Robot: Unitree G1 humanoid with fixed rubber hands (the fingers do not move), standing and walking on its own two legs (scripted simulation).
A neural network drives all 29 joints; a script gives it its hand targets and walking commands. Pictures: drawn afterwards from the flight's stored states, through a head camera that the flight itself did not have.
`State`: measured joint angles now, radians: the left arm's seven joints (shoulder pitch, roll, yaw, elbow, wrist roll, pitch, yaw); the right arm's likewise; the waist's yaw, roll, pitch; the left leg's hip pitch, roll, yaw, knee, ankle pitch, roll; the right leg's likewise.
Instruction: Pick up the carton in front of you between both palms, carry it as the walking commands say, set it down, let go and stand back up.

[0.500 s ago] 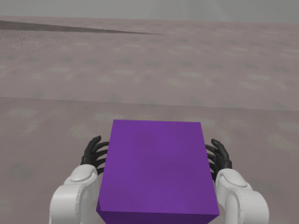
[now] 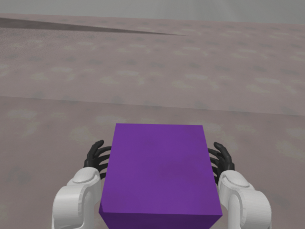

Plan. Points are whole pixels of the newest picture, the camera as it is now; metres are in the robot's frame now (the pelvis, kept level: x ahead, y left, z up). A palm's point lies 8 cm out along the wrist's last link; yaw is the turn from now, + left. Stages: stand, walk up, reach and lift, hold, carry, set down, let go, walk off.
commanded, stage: carry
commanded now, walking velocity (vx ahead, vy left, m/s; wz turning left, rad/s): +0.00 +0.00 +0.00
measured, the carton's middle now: (157, 185) +0.25 +0.00 +0.03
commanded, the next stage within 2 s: hold in 1.16 s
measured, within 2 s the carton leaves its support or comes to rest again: neither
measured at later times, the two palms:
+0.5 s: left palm (95, 183) +0.24 +0.15 +0.05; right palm (218, 186) +0.24 -0.15 +0.05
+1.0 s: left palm (96, 181) +0.25 +0.15 +0.04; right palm (215, 183) +0.25 -0.15 +0.04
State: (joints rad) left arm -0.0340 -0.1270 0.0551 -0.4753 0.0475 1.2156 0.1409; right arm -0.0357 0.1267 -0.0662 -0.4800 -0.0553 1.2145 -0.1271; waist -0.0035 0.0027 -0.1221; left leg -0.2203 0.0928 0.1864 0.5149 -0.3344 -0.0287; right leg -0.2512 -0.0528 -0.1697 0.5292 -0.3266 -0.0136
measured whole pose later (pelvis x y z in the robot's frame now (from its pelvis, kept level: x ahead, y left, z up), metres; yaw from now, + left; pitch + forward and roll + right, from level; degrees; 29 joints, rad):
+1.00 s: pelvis -0.04 +0.00 +0.00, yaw +0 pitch +2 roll +0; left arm -0.23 -0.15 0.18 0.16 0.23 0.74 0.02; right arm -0.23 0.15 -0.19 0.16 -0.23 0.73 -0.01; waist 0.00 0.00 -0.09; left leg -0.27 0.09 0.19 0.51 -0.26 -0.01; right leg -0.29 -0.06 -0.17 0.50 -0.25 -0.02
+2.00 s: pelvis -0.08 +0.01 +0.01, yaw +0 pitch -10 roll +0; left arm -0.34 -0.17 0.30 0.33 0.31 0.71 -0.03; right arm -0.34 0.17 -0.30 0.31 -0.33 0.72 0.04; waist -0.01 0.01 0.05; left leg -0.05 0.00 0.01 0.42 -0.20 0.00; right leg -0.08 -0.01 -0.02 0.42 -0.18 -0.01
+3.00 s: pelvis -0.12 +0.02 -0.12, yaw +0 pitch +34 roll +0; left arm -0.78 -0.11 0.49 0.53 0.27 0.28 -0.02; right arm -0.78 0.14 -0.50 0.52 -0.29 0.28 0.01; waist 0.00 -0.01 -0.08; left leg -1.40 -0.02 -0.01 1.18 -0.39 0.00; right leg -1.41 0.00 0.02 1.17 -0.36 0.01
